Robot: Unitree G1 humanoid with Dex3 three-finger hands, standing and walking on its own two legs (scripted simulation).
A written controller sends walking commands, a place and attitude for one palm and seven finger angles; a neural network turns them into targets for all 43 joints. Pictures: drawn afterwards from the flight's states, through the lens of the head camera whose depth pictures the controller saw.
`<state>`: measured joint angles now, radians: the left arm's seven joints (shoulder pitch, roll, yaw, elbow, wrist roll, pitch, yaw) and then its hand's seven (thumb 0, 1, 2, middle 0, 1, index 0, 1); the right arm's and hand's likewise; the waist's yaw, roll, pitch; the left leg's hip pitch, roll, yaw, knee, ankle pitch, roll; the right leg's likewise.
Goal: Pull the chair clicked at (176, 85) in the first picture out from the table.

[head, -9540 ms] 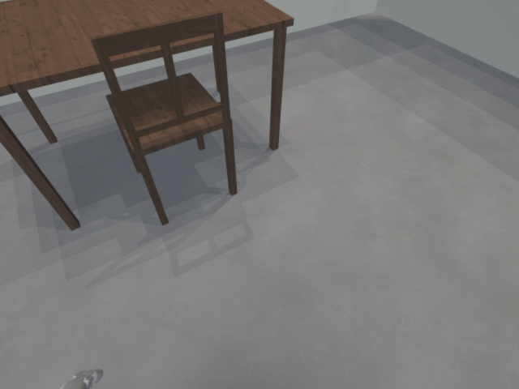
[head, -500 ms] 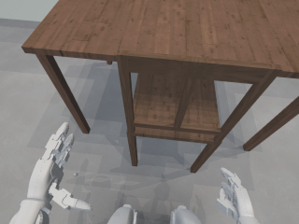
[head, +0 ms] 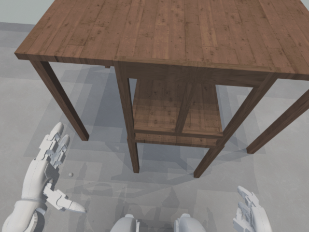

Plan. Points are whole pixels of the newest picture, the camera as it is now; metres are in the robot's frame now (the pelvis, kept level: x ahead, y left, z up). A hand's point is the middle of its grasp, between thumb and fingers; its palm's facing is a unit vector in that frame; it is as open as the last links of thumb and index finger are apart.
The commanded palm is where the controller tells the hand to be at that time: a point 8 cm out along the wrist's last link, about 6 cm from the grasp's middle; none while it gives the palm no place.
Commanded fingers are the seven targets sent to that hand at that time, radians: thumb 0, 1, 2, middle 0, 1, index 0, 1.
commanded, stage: raise the hand toward the chair's back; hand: left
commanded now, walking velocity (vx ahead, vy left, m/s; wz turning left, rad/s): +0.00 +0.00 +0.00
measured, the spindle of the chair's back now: (184, 110) +0.47 -0.07 -0.02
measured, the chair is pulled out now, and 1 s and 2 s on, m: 0.00 0.00 0.00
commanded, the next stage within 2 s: aim the fingers beside a spindle in 0.22 s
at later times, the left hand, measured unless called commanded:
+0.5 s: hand (75, 173) +0.25 +0.19 +0.03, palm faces -0.03 -1.00 -0.03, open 17.0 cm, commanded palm +0.23 +0.25 +0.03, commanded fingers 0.00 -0.50 0.30 -0.06 -0.08 -0.06 -0.08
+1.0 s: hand (98, 160) +0.29 +0.16 +0.01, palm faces -0.05 -1.00 -0.03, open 17.0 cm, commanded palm +0.27 +0.21 +0.02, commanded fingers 0.00 -0.50 0.30 -0.06 -0.08 -0.06 -0.08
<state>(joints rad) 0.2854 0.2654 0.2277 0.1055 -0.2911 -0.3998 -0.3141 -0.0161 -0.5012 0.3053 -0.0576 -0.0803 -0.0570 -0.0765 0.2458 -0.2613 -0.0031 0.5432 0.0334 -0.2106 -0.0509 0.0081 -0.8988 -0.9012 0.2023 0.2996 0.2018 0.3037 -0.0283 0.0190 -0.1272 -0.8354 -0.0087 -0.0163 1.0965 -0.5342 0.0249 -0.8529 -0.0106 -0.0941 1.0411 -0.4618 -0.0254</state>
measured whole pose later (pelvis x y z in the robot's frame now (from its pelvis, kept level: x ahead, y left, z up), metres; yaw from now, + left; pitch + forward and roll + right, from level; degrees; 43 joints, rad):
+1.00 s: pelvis +0.00 +0.00 -0.02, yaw +0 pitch +19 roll -1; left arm 0.09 0.21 0.11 0.19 -0.21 -0.41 -0.19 -0.02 -0.50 0.31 -0.06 -0.08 -0.06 -0.08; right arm 0.22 -0.25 0.01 0.54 0.01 -0.16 -0.03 0.01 -0.90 -0.90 0.20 0.30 0.20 0.30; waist -0.03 0.02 -0.14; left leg -0.96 -0.01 -0.01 1.19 -0.56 0.02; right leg -0.98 -0.02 -0.09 1.14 -0.50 -0.03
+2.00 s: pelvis -0.01 -0.01 -0.04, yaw +0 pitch +22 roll +0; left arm -0.11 0.15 0.03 0.36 -0.13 -0.46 -0.05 -0.02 -0.50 0.31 -0.06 -0.08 -0.06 -0.08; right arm 0.21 -0.24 0.00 0.55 0.01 -0.05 0.00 0.01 -0.90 -0.90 0.20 0.30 0.20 0.30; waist -0.04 0.03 -0.15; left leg -1.07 -0.01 0.00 1.27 -0.58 0.02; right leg -1.11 -0.02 -0.08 1.24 -0.51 -0.04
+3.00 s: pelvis -0.01 +0.00 -0.04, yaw -1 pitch +23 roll -1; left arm -0.30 0.16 0.07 0.53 -0.10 -0.47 -0.01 -0.02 -0.50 0.30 -0.06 -0.08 -0.06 -0.08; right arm 0.22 -0.25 0.00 0.58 0.00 -0.02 0.00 0.00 -0.90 -0.90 0.20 0.30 0.20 0.30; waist -0.06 0.02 -0.15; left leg -1.09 -0.01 0.00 1.27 -0.58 0.02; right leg -1.12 -0.02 -0.07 1.23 -0.51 -0.03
